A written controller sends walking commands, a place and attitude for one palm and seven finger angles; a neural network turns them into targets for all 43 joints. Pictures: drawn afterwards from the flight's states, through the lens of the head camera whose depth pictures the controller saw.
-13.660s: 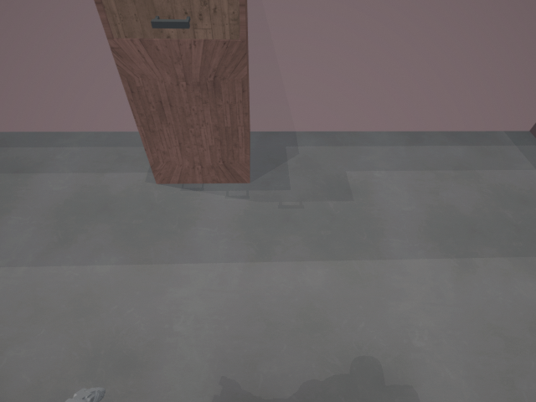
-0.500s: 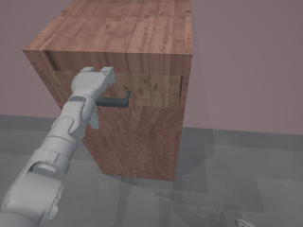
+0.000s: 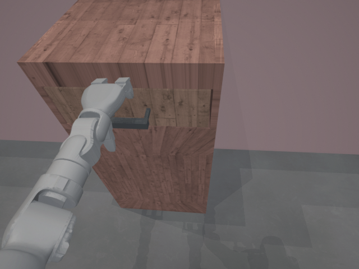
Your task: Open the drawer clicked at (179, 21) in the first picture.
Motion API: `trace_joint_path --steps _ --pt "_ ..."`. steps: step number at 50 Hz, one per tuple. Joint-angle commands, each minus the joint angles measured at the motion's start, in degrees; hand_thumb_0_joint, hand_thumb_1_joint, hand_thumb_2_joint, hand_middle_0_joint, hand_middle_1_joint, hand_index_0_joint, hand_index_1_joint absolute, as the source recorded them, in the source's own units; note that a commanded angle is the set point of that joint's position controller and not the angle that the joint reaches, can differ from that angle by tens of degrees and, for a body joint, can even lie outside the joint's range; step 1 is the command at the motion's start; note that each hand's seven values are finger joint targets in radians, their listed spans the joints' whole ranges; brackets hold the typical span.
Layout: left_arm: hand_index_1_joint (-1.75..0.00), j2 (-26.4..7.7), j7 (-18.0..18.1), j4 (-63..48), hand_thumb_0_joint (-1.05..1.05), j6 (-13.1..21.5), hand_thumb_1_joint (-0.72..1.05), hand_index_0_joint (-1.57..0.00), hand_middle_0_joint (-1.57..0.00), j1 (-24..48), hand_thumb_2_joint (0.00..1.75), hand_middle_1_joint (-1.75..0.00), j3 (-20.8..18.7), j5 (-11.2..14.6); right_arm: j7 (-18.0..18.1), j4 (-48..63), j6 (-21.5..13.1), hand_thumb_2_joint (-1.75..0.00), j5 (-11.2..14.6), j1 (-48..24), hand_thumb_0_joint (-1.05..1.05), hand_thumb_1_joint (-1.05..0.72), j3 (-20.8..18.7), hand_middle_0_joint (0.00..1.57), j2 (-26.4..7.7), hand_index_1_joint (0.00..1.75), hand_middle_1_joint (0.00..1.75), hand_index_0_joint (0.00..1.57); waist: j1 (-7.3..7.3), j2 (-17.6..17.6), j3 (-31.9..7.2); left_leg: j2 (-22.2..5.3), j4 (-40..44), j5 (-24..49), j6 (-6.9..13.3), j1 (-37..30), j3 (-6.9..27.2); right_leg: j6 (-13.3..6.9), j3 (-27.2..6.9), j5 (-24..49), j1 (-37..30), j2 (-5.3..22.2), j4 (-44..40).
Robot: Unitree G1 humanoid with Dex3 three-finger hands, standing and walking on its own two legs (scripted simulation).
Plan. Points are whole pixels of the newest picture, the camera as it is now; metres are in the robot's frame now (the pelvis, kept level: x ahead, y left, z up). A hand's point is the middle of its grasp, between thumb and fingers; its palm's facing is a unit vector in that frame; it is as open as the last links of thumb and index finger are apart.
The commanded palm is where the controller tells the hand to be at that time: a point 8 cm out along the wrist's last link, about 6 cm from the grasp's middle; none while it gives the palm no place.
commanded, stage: move the hooked fingers above the handle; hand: left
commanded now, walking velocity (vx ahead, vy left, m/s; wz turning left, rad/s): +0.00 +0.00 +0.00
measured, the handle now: (127, 117) +0.49 +0.16 +0.05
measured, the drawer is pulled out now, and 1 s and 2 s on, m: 0.00 0.00 0.00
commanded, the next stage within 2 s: none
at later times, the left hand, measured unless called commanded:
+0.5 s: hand (116, 122) +0.42 +0.16 +0.10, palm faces -0.06 -0.04 -1.00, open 13.8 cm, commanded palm +0.41 +0.16 +0.17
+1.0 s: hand (128, 123) +0.42 +0.13 +0.10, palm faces -0.03 -0.07 -1.00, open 13.8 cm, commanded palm +0.41 +0.16 +0.17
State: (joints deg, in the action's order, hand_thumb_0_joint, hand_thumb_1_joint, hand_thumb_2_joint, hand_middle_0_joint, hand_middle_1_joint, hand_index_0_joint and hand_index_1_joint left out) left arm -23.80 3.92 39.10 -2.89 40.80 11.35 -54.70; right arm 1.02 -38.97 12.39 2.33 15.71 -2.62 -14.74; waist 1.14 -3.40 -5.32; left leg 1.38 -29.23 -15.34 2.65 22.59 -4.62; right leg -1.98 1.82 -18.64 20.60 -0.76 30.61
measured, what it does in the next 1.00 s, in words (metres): stands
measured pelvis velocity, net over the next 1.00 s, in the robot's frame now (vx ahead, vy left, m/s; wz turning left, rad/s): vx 0.00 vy -0.01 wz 0.01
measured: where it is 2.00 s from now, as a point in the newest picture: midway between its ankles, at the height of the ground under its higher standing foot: outside the picture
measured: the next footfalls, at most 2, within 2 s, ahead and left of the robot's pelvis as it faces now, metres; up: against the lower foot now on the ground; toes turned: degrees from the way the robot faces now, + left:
none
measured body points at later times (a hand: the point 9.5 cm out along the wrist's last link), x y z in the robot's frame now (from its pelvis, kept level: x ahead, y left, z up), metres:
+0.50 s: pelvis +0.00 -0.01 +0.00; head +0.02 -0.04 +0.45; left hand +0.42 +0.16 +0.16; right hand +0.12 -0.26 -0.13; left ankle -0.01 +0.09 -0.73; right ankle -0.04 -0.10 -0.73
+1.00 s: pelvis +0.00 -0.01 +0.00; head +0.03 -0.04 +0.45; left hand +0.41 +0.13 +0.16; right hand +0.10 -0.27 -0.14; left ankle -0.01 +0.09 -0.73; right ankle -0.04 -0.10 -0.73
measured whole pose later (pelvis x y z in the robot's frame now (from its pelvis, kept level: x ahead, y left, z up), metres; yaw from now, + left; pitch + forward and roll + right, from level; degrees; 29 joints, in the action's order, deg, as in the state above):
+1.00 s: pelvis +0.00 -0.01 +0.00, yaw +0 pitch +7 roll +1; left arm -21.9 1.6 31.8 1.9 35.6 13.1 -53.7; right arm 1.8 -38.7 12.6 2.3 13.9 -2.1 -15.2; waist 0.2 -3.3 -4.8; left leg 1.1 -28.4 -15.1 1.8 20.3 -4.1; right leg -2.9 2.2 -19.0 18.6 -1.1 30.6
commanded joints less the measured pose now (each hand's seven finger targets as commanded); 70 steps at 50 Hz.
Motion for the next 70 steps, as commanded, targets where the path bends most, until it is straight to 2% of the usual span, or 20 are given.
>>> trace_joint_path --steps 1,3,10,13,18,23,28,32,37,41,44,47,49,52,55,57,62,65,67,70 --pt "-1.20 -5.8 -0.5 -12.9 0.00 1.2 -0.50 -0.30 -0.30 22.6 0.30 -1.20 -1.3 0.6 0.2 7.1 -1.1 -0.90 0.1 -2.7 0.00 -0.90 -1.9 0.20 -7.2 0.30 0.30 0.20 0.60 6.0 -17.4 -0.5 -0.1 24.6 0.5 -13.7 3.4 -0.1 -1.7 24.6 -4.4 -0.5 -2.2" --pt "-1.20 -10.9 0.0 -15.3 0.00 2.5 -0.50 -0.30 -0.30 23.7 0.30 -1.20 -5.7 0.1 0.3 7.1 -1.1 -0.90 -0.1 -2.8 0.00 -0.90 -1.9 0.20 -7.3 0.30 0.30 0.20 -0.65 5.3 -19.4 -0.5 -0.1 25.6 0.5 -13.8 3.7 -0.3 -2.2 25.3 -6.1 -0.5 -1.7" --pt "-1.20 -11.9 4.9 -13.6 0.00 0.9 -0.50 -0.30 -0.30 25.4 0.30 -1.20 -7.3 -1.4 0.2 6.3 -1.4 -0.90 -0.1 -4.6 0.00 -0.90 -1.2 0.20 -6.6 0.30 0.30 0.20 -1.21 5.0 -18.0 -0.5 0.6 22.4 0.0 -12.0 2.9 -0.4 -1.9 22.3 -5.7 -0.5 -1.5" --pt "-1.20 -14.7 5.0 -13.2 0.00 -0.8 -0.50 -0.30 -0.30 25.0 0.30 -1.20 -9.0 -1.7 0.8 6.6 -1.6 -0.90 -0.1 -5.3 0.00 -0.90 -1.1 0.20 -6.8 0.30 0.30 0.20 -1.67 5.2 -21.4 -0.3 0.5 23.4 0.4 -12.2 2.4 -0.3 -2.7 24.9 -9.1 -0.1 -1.6" --pt "-1.20 -5.6 0.0 -12.8 0.00 -1.9 -0.50 -0.30 -0.30 23.3 0.30 -1.20 -0.4 -0.1 0.9 7.7 -1.4 -0.90 0.6 -5.8 0.00 -0.90 -1.1 0.20 -6.7 0.30 0.30 0.20 0.87 6.2 -16.5 -0.1 0.7 21.5 0.7 -13.5 2.5 0.2 -2.3 24.3 -6.1 0.1 -3.2" --pt "-1.20 -5.3 -2.6 -16.9 0.00 2.4 -0.50 -0.30 -0.30 25.6 0.30 -1.20 0.4 1.0 1.2 8.0 -1.6 -0.90 0.2 -5.2 0.00 -0.90 -1.1 0.20 -6.4 0.30 0.30 0.20 1.02 4.6 -16.9 0.3 0.1 21.0 0.7 -14.8 3.3 0.0 -2.6 23.5 -5.0 0.2 -3.0" --pt "-1.20 -10.8 1.6 -15.4 0.00 5.1 -0.50 -0.30 -0.30 29.2 0.30 -1.20 -5.3 0.4 1.1 6.6 -2.0 -0.90 -0.1 -4.2 0.00 -0.90 -1.1 0.20 -6.4 0.30 0.30 0.20 -0.33 4.4 -18.0 0.3 0.0 20.2 0.3 -12.7 3.5 -0.3 -2.6 21.9 -5.1 0.1 -2.0" --pt "-1.20 -16.7 5.8 -12.0 0.00 3.0 -0.50 -0.30 -0.30 27.1 0.30 -1.20 -11.3 -1.5 0.9 5.6 -2.2 -0.90 -0.5 -4.6 0.00 -0.90 -1.0 0.20 -6.5 0.30 0.30 0.20 -2.25 4.5 -21.7 0.3 0.0 22.3 0.0 -10.8 2.7 -0.4 -2.9 24.6 -9.1 0.1 -1.1" --pt "-1.20 -10.2 3.4 -7.4 0.00 -2.2 -0.50 -0.30 -0.30 22.7 0.30 -1.20 -5.3 -1.6 0.5 6.5 -1.5 -0.90 0.3 -5.4 0.00 -0.90 -1.2 0.20 -7.1 0.30 0.30 0.20 -0.72 6.7 -18.9 0.1 0.6 22.0 0.3 -9.9 1.9 0.0 -2.6 26.3 -9.0 0.1 -2.0" --pt "-1.20 -4.4 -1.6 -13.9 0.00 -1.1 -0.50 -0.30 -0.30 21.9 0.30 -1.20 0.6 0.3 0.7 7.9 -1.3 -0.90 0.4 -5.3 0.00 -0.90 -1.6 0.20 -7.1 0.30 0.30 0.20 0.86 7.3 -18.1 0.3 0.4 21.7 0.9 -12.8 2.4 0.4 -2.7 27.1 -7.5 0.2 -2.8" --pt "-1.20 -6.9 -2.5 -18.9 0.00 2.6 -0.50 -0.30 -0.30 23.4 0.30 -1.20 -1.3 1.1 0.9 8.1 -1.5 -0.90 0.0 -4.8 0.00 -0.90 -1.6 0.20 -6.8 0.30 0.30 0.20 0.23 5.9 -18.9 0.5 0.2 22.5 1.0 -13.8 3.0 0.2 -3.2 27.5 -7.9 0.2 -2.5" --pt "-1.20 -14.0 0.2 -20.3 0.00 5.2 -0.50 -0.30 -0.30 22.1 0.30 -1.20 -8.4 0.9 1.0 7.4 -1.5 -0.90 -0.3 -4.5 0.00 -0.90 -1.4 0.20 -6.7 0.30 0.30 0.20 -1.84 5.8 -20.4 0.7 0.2 23.8 0.7 -12.7 3.0 0.0 -3.3 28.6 -10.4 0.3 -2.0" --pt "-1.20 -14.7 2.8 -16.5 0.00 4.8 -0.50 -0.30 -0.30 23.3 0.30 -1.20 -10.0 0.3 1.0 6.0 -1.7 -0.90 -0.1 -4.9 0.00 -0.90 -1.1 0.20 -6.3 0.30 0.30 0.20 -1.68 5.6 -16.9 0.4 0.7 21.7 0.3 -10.9 2.6 0.0 -3.0 25.8 -8.1 0.1 -2.0" --pt "-1.20 -17.0 5.9 -12.9 0.00 2.1 -0.50 -0.30 -0.30 24.5 0.30 -1.20 -11.5 -1.6 0.9 5.3 -2.0 -0.90 -0.1 -5.5 0.00 -0.90 -0.8 0.20 -6.6 0.30 0.30 0.20 -2.38 4.8 -18.2 0.3 1.1 20.3 0.0 -9.6 2.1 -0.2 -3.3 23.0 -8.9 0.2 -2.1" --pt "-1.20 -14.7 5.6 -11.5 0.00 -0.7 -0.50 -0.30 -0.30 24.7 0.30 -1.20 -8.9 -1.9 1.0 5.7 -2.3 -0.90 0.1 -6.4 0.00 -0.90 -1.0 0.20 -6.7 0.30 0.30 0.20 -1.53 4.9 -20.1 0.3 0.9 21.0 0.4 -10.8 1.7 0.1 -3.3 25.4 -9.8 0.3 -2.2" --pt "-1.20 -8.7 3.1 -10.0 0.00 -2.2 -0.50 -0.30 -0.30 24.7 0.30 -1.20 -3.2 -1.3 0.9 6.1 -2.0 -0.90 0.5 -6.3 0.00 -0.90 -1.2 0.20 -6.9 0.30 0.30 0.20 0.31 5.9 -19.0 0.3 0.8 21.0 0.5 -11.5 1.8 0.2 -2.9 26.1 -8.7 0.3 -2.7" --pt "-1.20 -4.4 -3.5 -15.3 0.00 0.2 -0.50 -0.30 -0.30 21.9 0.30 -1.20 1.3 1.1 1.1 8.1 -1.5 -0.90 0.3 -5.8 0.00 -0.90 -1.3 0.20 -7.1 0.30 0.30 0.20 0.99 7.0 -17.7 0.6 0.3 22.9 1.0 -13.5 2.5 0.5 -2.9 29.1 -8.0 0.5 -2.9" --pt "-1.20 -6.2 -3.5 -18.6 0.00 3.8 -0.50 -0.30 -0.30 23.5 0.30 -1.20 -0.5 1.6 1.2 8.0 -1.5 -0.90 0.1 -5.4 0.00 -0.90 -1.2 0.20 -6.6 0.30 0.30 0.20 0.42 5.3 -17.0 0.6 -0.1 22.5 0.9 -14.4 3.1 0.2 -2.9 26.8 -6.0 0.3 -2.7" --pt "-1.20 -10.9 -1.6 -17.7 0.00 5.3 -0.50 -0.30 -0.30 23.5 0.30 -1.20 -5.0 1.3 1.3 7.5 -1.5 -0.90 -0.1 -5.1 0.00 -0.90 -1.1 0.20 -6.7 0.30 0.30 0.20 -0.62 6.0 -17.0 0.6 -0.1 21.4 0.6 -12.9 3.2 0.0 -2.9 25.1 -6.6 0.3 -2.6" --pt "-1.20 -12.6 2.7 -14.6 0.00 5.2 -0.50 -0.30 -0.30 27.7 0.30 -1.20 -7.1 0.1 1.3 6.1 -1.9 -0.90 0.0 -4.9 0.00 -0.90 -0.9 0.20 -6.3 0.30 0.30 0.20 -0.72 4.6 -17.4 0.4 0.0 19.7 0.2 -11.5 3.1 -0.2 -2.7 21.8 -5.2 0.1 -1.8"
